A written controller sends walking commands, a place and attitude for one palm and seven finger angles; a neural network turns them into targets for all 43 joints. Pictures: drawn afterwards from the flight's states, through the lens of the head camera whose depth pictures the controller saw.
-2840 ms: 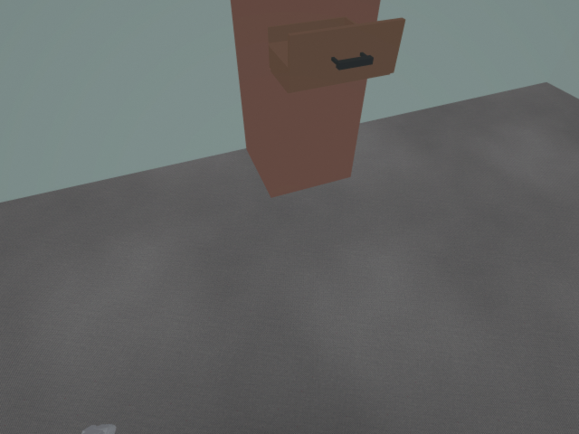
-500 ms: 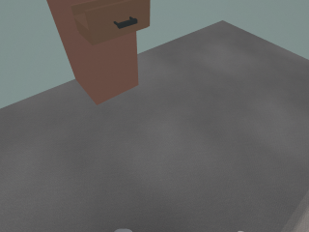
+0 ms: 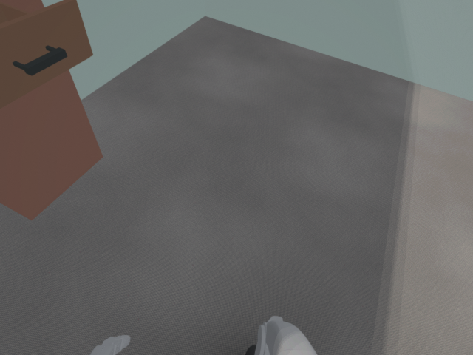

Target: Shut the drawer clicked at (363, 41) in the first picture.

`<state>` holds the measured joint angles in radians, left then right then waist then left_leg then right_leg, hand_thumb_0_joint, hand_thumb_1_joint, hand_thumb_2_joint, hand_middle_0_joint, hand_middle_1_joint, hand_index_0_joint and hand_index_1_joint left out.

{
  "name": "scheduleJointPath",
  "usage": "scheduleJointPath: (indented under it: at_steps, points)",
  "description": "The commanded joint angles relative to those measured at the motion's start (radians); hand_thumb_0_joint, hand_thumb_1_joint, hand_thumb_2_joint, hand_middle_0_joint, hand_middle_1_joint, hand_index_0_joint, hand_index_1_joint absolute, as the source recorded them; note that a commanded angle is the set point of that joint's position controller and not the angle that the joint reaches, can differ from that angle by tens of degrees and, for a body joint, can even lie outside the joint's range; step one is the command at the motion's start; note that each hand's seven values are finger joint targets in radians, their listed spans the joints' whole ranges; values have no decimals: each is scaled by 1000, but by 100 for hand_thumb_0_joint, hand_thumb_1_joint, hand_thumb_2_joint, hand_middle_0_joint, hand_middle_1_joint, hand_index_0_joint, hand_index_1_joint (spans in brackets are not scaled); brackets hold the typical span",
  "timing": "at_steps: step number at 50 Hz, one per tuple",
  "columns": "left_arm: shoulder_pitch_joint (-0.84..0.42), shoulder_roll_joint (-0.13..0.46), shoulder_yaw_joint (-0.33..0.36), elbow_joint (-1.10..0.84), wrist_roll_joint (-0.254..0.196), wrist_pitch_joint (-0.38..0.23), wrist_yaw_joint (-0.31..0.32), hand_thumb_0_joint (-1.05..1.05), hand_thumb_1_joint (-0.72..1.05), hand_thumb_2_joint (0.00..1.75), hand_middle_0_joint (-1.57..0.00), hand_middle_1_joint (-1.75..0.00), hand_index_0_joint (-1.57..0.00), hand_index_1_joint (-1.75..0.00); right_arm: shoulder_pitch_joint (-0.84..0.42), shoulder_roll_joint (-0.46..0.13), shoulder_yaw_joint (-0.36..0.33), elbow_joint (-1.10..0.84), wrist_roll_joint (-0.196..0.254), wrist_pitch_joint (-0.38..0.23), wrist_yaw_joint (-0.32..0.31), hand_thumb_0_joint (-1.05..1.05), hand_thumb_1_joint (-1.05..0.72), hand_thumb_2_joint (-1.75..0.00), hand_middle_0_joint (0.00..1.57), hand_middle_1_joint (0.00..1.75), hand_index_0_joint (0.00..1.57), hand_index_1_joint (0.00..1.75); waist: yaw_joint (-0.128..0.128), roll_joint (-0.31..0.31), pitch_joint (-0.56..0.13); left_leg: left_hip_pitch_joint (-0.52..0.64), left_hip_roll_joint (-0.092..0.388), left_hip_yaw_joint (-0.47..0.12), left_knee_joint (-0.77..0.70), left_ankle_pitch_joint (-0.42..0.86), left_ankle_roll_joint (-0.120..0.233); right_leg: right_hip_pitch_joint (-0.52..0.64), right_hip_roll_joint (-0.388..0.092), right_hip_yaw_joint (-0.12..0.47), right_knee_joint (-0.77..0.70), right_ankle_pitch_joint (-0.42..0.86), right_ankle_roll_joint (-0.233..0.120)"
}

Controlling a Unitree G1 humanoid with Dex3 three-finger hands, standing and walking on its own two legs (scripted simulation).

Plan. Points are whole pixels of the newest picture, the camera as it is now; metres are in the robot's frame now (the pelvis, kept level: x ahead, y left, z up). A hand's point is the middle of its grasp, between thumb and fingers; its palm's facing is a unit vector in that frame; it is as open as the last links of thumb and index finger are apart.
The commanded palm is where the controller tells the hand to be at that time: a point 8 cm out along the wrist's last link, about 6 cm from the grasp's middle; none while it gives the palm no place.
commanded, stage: walk to a spot facing it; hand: left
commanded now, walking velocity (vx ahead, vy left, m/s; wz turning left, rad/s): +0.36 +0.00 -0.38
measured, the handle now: (40, 58) +0.85 +0.57 -0.01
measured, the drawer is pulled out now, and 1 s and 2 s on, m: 0.20 0.20 0.20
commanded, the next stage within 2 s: turn to face it in 1.48 s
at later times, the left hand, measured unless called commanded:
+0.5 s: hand (135, 297) +0.25 +0.20 -0.17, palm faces -0.10 -0.97 -0.22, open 7.3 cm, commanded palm none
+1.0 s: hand (189, 176) +0.58 +0.13 -0.17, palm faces -0.37 -0.91 -0.21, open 7.3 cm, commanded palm none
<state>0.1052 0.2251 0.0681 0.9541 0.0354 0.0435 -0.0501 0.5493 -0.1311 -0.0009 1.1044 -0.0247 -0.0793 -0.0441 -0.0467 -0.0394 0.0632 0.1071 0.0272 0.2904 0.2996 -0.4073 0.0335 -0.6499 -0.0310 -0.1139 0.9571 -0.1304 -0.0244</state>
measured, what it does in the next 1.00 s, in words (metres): walks ahead, turning right: right foot, then left foot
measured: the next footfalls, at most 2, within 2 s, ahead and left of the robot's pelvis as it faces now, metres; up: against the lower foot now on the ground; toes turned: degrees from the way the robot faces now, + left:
right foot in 0.14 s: +0.18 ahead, -0.08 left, +0.00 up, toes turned -10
left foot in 0.56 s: +0.41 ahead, +0.12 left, +0.00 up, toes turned -2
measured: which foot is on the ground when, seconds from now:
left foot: down 0.00-0.12, up 0.14-0.54, down 0.56-1.00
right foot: up 0.00-0.12, down 0.14-0.58, up 0.60-1.00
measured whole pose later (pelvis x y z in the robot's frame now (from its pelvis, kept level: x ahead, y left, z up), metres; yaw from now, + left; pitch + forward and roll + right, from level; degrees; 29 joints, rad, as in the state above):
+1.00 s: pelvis +0.45 -0.03 +0.00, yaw -22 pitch +0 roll +1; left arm 0.19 0.20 0.08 1.02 0.03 0.00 -0.04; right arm 0.42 -0.16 -0.06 1.11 -0.04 -0.06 -0.01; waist -0.04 0.00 0.06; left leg 0.03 0.12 0.33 0.40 -0.40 -0.06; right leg -0.49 -0.09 -0.13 0.68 -0.19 -0.02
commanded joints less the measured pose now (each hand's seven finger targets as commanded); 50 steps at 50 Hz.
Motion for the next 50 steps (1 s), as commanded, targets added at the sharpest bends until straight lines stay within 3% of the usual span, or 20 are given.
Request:
scheduleJointPath:
  at_steps: [1, 3, 5, 6, 7, 8, 9, 13, 17, 23, 26, 27, 28, 29, 30, 32, 36, 47, 49, 50]
  points:
    - [-84, -11, -13, -84, -6, -45, 4, 0, 90, 90, -20, -30, -20, -30, 83, -151, -31, -12, 2, -8, -9, 0, -90, -90, 20, 30, 20, 30, 26, 190, 51, 21, 258, -39, 96, 1293, -8, 83, 86, -107, -216, -90, -58]
    - [32, 26, -3, -53, -5, -53, 17, 0, 90, 90, -20, -30, -20, -30, 58, -176, -40, -17, 5, -5, -6, 0, -90, -90, 20, 30, 20, 30, 81, 217, -15, -5, 277, -37, 259, 1417, -8, 251, 112, -107, -269, -133, -92]
    - [272, 105, 23, 17, 1, -71, 28, 0, 90, 90, -20, -30, -20, -30, -17, -172, -41, -46, 18, -1, 6, 0, -90, -90, 20, 30, 20, 30, 195, 198, -121, -288, 270, -21, 643, 1024, -15, 687, 30, -2, -402, -37, -145]
    - [363, 191, 39, 34, -8, -82, 38, 0, 90, 90, -20, -30, -20, -30, 4, -99, -32, -76, 36, -4, 12, 0, -90, -90, 20, 30, 20, 30, 200, -15, -234, -613, 116, -35, 996, 70, -53, 945, -284, 461, -484, 51, -282]
    - [384, 224, 42, 40, -37, -78, 44, 0, 90, 90, -20, -30, -20, -30, -81, -110, -45, -114, 30, -9, 10, 0, -90, -90, 20, 30, 20, 30, 196, -16, -236, -744, 51, -159, 1179, -170, -44, 912, -390, 655, -612, 173, -349]
    - [316, 203, 44, 18, -36, -75, 53, 0, 90, 90, -20, -30, -20, -30, -110, -122, -56, -133, 17, -4, 13, 0, -90, -90, 20, 30, 20, 30, 160, 21, -150, -772, 86, -261, 1193, -58, -35, 774, -364, 613, -661, 79, -220]
    - [227, 159, 34, 1, -34, -79, 58, 0, 90, 90, -20, -30, -20, -30, -89, -103, -56, -118, 12, 8, 15, 0, -90, -90, 20, 30, 20, 30, 96, 5, -90, -765, 131, -286, 1155, 23, -44, 643, -336, 556, -693, -36, -192]
    - [160, 65, 15, 8, -11, -112, 68, 0, 90, 90, -20, -30, -20, -30, -68, -50, -58, -89, -4, 47, 25, 0, -90, -90, 20, 30, 20, 30, -5, 105, 7, -620, 168, -259, 906, 65, -69, 311, -217, 324, -737, 7, -209]
    - [201, 60, 12, 24, -15, -121, 55, 0, 90, 90, -20, -30, -20, -30, -175, -45, -57, -136, -5, 47, 45, 0, -90, -90, 20, 30, 20, 30, 20, -57, 5, -657, 150, -219, 696, 170, -87, 352, -135, 248, -726, 44, -181]
    - [290, 88, 9, 64, -11, -118, 57, 0, 90, 90, -20, -30, -20, -30, -401, -74, -54, -197, -2, 20, 67, 0, -90, -90, 20, 30, 20, 30, 84, -91, 18, -596, 80, -173, 397, 175, -66, 498, -148, 274, -654, 182, -148]
    - [275, 108, 13, 65, -21, -115, 58, 0, 90, 90, -20, -30, -20, -30, -311, -125, -63, -166, -4, 9, 55, 0, -90, -90, 20, 30, 20, 30, 17, -53, -35, -348, 22, -128, 231, 224, -51, 490, -112, 235, -488, 334, -111]
    - [267, 91, 12, 61, -24, -114, 56, 0, 90, 90, -20, -30, -20, -30, -180, -175, -75, -125, -9, 3, 44, 0, -90, -90, 20, 30, 20, 30, -42, 6, -110, -109, 70, -188, 180, 260, -22, 384, -75, 208, -296, 331, -77]
    - [301, 38, 6, 43, -31, -112, 49, 0, 90, 90, -20, -30, -20, -30, -43, -295, -106, -98, -23, -1, 35, 0, -90, -90, 20, 30, 20, 30, -79, 233, -225, 141, 332, -505, 154, 273, 72, 151, 29, 120, -5, 6, -30]
    - [275, 37, 4, 25, -28, -122, 46, 0, 90, 90, -20, -30, -20, -30, 22, -335, -107, -84, -17, 11, 39, 0, -90, -90, 20, 30, 20, 30, -89, 338, -231, 113, 497, -692, -4, 200, 149, 62, 73, 84, 247, -430, -22]
    - [224, 50, 7, 25, -20, -113, 52, 0, 90, 90, -20, -30, -20, -30, -45, -287, -97, -87, -9, 12, 33, 0, -90, -90, 20, 30, 20, 30, -79, 282, -154, 2, 499, -696, -58, 51, 146, 2, 16, 141, 349, -396, -25]
    - [182, 23, 10, 31, -9, -97, 33, 0, 90, 90, -20, -30, -20, -30, -190, -183, -72, -122, -7, 6, 31, 0, -90, -90, 20, 30, 20, 30, -14, 139, 38, -228, 414, -526, -117, -47, 102, -23, -67, 142, 348, -246, -15]
    - [263, -34, 9, 54, -2, -54, 25, 0, 90, 90, -20, -30, -20, -30, -235, -135, -63, -114, 1, -12, 26, 0, -90, -90, 20, 30, 20, 30, 62, 178, 39, -353, 309, -236, -144, 115, 52, 68, -93, 101, 238, -111, 18]
    - [32, -36, 8, -12, -3, -65, 12, 0, 90, 90, -20, -30, -20, -30, -106, -161, -81, -38, -10, 2, 30, 0, -90, -90, 20, 30, 20, 30, 10, 178, 57, -144, 318, -71, -54, 397, 62, 123, -54, -31, -282, -63, 10]
    - [94, -17, 11, 9, 0, -76, 16, 0, 90, 90, -20, -30, -20, -30, -104, -169, -81, -29, -9, 8, 30, 0, -90, -90, 20, 30, 20, 30, 48, 155, 19, -145, 313, -43, 84, 597, 46, 267, -3, -72, -339, -93, -16]
    - [225, 10, 20, 50, 2, -86, 19, 0, 90, 90, -20, -30, -20, -30, -120, -175, -79, -28, -5, 10, 30, 0, -90, -90, 20, 30, 20, 30, 115, 118, -56, -173, 279, -10, 268, 694, 19, 449, 32, -90, -408, -72, -35]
